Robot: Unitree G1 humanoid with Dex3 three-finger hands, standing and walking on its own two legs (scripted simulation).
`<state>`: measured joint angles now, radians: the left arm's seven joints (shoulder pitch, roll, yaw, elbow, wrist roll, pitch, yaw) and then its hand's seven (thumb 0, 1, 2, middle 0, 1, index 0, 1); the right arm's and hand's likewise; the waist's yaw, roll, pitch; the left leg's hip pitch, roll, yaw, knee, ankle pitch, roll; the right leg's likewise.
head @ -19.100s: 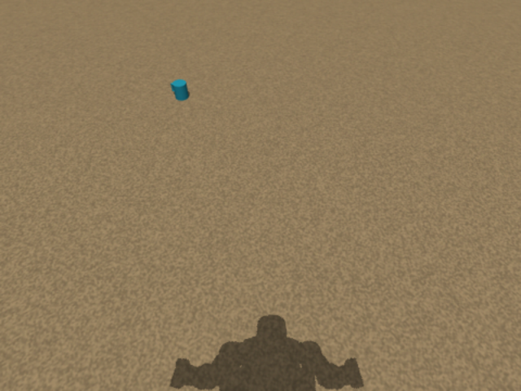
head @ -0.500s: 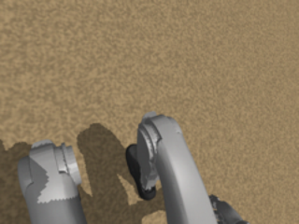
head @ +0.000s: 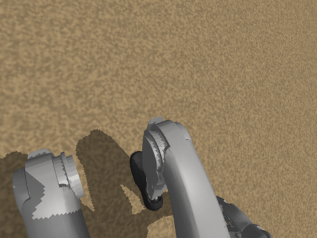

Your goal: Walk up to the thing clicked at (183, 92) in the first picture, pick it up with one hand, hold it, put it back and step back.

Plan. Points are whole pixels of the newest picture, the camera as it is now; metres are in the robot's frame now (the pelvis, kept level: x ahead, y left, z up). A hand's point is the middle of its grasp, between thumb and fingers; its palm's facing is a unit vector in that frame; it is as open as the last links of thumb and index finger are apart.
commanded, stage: close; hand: left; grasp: from above
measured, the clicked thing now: out of the picture +0.44 +0.35 -0.26
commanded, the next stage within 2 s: settle in 1.44 s
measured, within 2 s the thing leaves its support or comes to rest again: leaves its support in 1.88 s
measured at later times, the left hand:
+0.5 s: hand out of the picture +0.44 +0.35 -0.22, palm faces -0.43 -0.14 -0.89, open 12.2 cm
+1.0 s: hand out of the picture +0.44 +0.35 -0.22, palm faces -0.43 -0.15 -0.89, open 12.1 cm
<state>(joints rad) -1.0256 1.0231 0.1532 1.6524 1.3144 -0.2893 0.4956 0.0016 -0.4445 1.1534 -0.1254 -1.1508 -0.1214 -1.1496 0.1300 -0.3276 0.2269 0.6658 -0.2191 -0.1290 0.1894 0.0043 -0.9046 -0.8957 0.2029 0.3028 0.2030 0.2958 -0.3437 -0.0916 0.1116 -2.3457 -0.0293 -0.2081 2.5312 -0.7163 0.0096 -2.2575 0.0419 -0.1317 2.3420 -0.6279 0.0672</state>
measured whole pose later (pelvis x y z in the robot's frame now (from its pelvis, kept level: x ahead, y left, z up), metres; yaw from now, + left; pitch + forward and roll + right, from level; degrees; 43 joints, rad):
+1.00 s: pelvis +0.00 +0.00 +0.00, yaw -1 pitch +28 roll -14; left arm -1.06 1.08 0.13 1.74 1.33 -0.31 0.57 0.00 -0.32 1.03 -0.34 -1.18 -0.23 -1.15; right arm 0.11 -0.35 0.28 0.64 -0.24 -0.17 0.20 0.01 -0.91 -0.90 0.20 0.30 0.20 0.30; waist -0.36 -0.11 0.13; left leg -2.33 -0.02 -0.23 2.55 -0.72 0.01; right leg -2.25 0.05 -0.15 2.34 -0.61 0.07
